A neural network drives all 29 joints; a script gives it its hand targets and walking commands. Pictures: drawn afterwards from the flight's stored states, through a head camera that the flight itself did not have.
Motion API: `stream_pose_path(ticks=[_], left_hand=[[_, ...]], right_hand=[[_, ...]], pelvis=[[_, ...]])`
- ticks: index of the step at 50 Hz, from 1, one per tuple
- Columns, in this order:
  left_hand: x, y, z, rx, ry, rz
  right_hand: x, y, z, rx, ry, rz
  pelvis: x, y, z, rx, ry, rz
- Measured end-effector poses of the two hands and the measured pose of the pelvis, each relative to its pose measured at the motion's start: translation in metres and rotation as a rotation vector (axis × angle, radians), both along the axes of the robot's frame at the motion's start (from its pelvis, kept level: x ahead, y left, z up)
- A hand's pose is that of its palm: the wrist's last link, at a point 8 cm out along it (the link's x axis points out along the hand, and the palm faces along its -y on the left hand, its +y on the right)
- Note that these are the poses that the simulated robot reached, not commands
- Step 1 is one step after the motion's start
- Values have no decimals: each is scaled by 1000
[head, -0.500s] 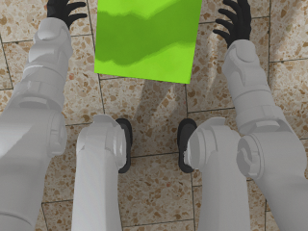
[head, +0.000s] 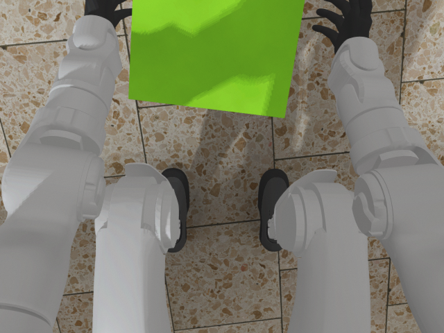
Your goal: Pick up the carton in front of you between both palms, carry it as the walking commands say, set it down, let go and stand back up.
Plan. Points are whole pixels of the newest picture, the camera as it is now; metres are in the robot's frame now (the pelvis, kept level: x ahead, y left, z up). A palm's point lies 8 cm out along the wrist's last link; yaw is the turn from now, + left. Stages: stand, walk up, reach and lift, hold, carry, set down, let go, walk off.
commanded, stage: reach and lift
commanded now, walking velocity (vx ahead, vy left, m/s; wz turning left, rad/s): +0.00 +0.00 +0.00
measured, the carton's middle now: (214, 48) +0.50 +0.05 -0.25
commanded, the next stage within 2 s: none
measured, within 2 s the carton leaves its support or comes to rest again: leaves its support in 0.50 s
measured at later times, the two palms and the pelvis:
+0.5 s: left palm (113, 12) +0.52 +0.19 -0.17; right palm (329, 26) +0.53 -0.11 -0.16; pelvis -0.01 +0.00 -0.01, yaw +1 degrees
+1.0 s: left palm out of the picture +0.47 +0.20 +0.03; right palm (426, 5) +0.49 -0.10 +0.03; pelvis +0.00 -0.02 +0.09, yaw +5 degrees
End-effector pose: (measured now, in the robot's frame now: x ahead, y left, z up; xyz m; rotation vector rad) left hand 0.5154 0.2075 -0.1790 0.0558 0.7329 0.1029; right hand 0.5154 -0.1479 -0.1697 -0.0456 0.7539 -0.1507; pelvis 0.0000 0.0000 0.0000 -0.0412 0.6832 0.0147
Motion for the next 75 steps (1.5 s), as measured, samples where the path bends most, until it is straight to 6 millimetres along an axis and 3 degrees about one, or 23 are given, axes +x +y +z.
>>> stream_pose_path(ticks=[6,12,23,28,34,40,45,60,75], left_hand=[[-1,-10,1,-8,4,-16],[-1,-11,2,-1,7,-13],[5,-13,5,10,33,-22],[2,-23,14,-5,12,-20],[-18,-21,64,-35,-41,22],[-38,-5,134,-39,-48,89],[-43,-5,178,-38,-33,92],[-59,-16,254,-49,-48,107],[-85,-20,355,-63,-38,128]], right_hand=[[0,9,1,7,-2,23],[7,39,2,29,-15,45],[10,40,5,22,3,-6],[8,32,19,19,-22,-12],[-6,34,66,56,-78,-13],[-15,50,130,90,-88,9],[-22,51,171,85,-77,25],[-34,40,253,88,-95,19],[-56,37,355,83,-85,29]], pelvis=[[-2,-2,4,1,6,-1],[-4,-3,7,5,8,9],[-6,-2,-4,-7,-21,25],[-3,-3,-7,-5,-37,33],[-1,-10,7,8,-54,47],[-1,-17,39,18,-36,60],[0,-19,67,15,-7,79],[18,-18,138,25,7,66],[46,-14,222,31,-119,88]])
